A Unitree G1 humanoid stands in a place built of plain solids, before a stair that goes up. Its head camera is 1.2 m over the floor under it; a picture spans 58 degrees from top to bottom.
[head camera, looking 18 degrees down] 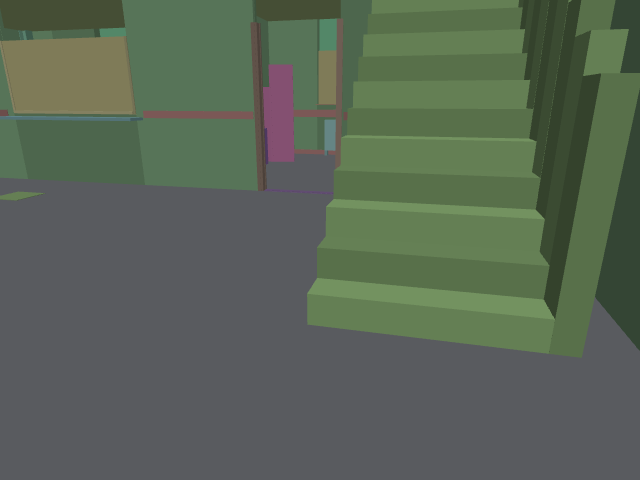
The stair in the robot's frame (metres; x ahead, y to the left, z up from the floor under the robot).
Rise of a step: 0.19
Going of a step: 0.23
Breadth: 1.26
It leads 14 degrees to the right of straight ahead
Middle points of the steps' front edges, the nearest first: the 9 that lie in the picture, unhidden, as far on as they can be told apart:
2.01 -0.54 0.19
2.23 -0.59 0.38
2.45 -0.65 0.57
2.67 -0.70 0.76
2.90 -0.75 0.95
3.12 -0.81 1.14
3.34 -0.86 1.33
3.56 -0.92 1.52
3.78 -0.97 1.71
